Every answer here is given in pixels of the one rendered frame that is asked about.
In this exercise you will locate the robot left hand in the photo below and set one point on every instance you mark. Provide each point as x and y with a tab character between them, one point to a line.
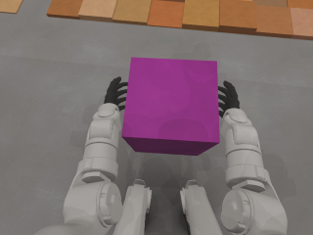
113	94

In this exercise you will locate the robot right hand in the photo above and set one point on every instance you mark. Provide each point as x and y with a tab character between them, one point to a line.
231	99

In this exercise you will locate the left robot thigh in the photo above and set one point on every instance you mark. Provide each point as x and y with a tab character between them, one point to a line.
136	204

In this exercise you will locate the robot left upper arm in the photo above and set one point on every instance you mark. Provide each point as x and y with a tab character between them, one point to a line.
89	209

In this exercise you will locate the robot right forearm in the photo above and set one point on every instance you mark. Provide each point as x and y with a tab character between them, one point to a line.
245	167

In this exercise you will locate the robot left shin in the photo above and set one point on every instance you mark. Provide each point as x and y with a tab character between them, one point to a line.
137	181

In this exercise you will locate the carton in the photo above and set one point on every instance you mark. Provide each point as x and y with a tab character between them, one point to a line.
171	106

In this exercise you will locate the robot left forearm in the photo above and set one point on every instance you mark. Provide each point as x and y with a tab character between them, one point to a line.
101	146

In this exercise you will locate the robot right upper arm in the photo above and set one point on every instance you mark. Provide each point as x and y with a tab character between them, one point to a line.
246	212

